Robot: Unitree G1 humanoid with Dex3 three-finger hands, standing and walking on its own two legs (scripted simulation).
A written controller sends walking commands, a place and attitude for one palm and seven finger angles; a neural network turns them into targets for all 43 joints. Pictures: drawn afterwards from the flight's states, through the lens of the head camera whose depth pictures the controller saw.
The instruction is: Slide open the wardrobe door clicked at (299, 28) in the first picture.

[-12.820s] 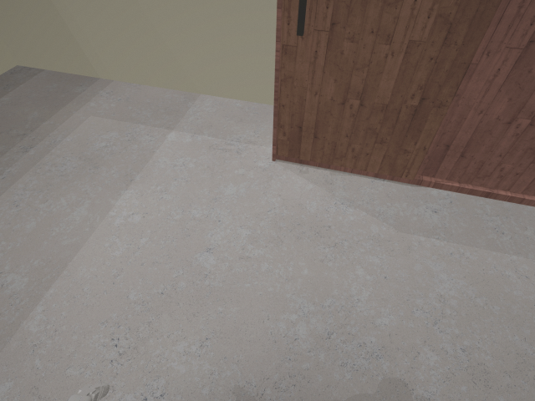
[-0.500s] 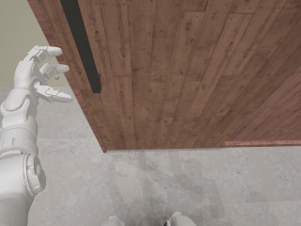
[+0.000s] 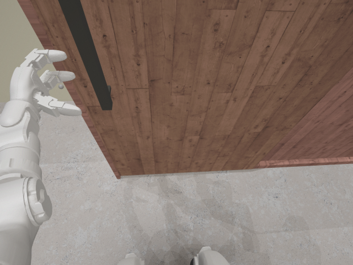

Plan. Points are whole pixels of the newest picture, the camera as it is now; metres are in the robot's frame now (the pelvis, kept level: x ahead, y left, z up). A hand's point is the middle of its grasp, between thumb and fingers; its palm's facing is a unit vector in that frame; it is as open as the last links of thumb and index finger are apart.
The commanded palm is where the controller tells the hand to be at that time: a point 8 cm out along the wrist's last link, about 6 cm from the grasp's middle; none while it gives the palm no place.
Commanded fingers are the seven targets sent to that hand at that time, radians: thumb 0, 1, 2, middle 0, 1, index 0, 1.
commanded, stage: feel for the door with the fingertips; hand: left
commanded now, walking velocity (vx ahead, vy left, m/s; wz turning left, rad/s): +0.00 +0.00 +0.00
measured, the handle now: (92, 50) +0.53 +0.15 +0.16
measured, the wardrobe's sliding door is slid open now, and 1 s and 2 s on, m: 0.00 0.00 0.00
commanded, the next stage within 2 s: slide the fingers in behind the handle in 0.90 s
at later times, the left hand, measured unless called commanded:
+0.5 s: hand (75, 89) +0.47 +0.19 +0.11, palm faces +0.01 -1.00 +0.01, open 14.0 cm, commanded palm +0.45 +0.24 +0.11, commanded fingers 0.00 -0.50 0.30 -0.30 -1.20 -0.30 -1.20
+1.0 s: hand (79, 81) +0.49 +0.19 +0.11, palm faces +0.01 -1.00 -0.03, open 13.7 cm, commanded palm +0.47 +0.23 +0.11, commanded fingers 0.00 -0.50 0.30 -0.30 -1.20 -0.30 -1.20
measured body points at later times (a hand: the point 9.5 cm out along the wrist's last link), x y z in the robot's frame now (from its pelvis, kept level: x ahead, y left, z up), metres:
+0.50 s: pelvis +0.00 -0.01 +0.00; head +0.08 +0.00 +0.45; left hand +0.46 +0.24 +0.11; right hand +0.06 -0.27 -0.11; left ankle -0.01 +0.12 -0.70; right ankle +0.01 -0.14 -0.70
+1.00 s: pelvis -0.02 -0.01 +0.00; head +0.09 +0.00 +0.43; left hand +0.48 +0.24 +0.11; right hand -0.01 -0.28 -0.11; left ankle -0.01 +0.12 -0.70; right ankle +0.01 -0.14 -0.70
